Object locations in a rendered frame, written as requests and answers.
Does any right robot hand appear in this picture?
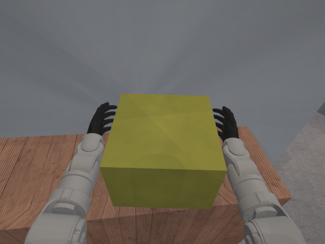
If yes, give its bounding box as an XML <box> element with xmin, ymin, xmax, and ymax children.
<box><xmin>213</xmin><ymin>106</ymin><xmax>239</xmax><ymax>142</ymax></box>

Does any robot left forearm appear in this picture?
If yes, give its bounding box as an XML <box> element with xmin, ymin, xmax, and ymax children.
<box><xmin>24</xmin><ymin>133</ymin><xmax>104</xmax><ymax>244</ymax></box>

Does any left robot upper arm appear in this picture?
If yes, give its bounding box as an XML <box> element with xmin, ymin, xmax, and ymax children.
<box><xmin>26</xmin><ymin>213</ymin><xmax>87</xmax><ymax>244</ymax></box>

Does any right robot upper arm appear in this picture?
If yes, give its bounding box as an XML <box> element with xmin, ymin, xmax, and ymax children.
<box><xmin>243</xmin><ymin>216</ymin><xmax>304</xmax><ymax>244</ymax></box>

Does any carton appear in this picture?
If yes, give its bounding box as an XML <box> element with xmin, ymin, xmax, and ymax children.
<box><xmin>100</xmin><ymin>94</ymin><xmax>227</xmax><ymax>209</ymax></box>

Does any pedestal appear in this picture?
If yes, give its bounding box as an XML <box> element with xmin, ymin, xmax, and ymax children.
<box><xmin>0</xmin><ymin>126</ymin><xmax>292</xmax><ymax>244</ymax></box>

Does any robot right forearm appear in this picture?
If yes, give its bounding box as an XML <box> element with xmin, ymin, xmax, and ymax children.
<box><xmin>222</xmin><ymin>138</ymin><xmax>306</xmax><ymax>244</ymax></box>

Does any left robot hand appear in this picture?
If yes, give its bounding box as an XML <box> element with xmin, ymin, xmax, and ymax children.
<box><xmin>87</xmin><ymin>102</ymin><xmax>117</xmax><ymax>136</ymax></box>

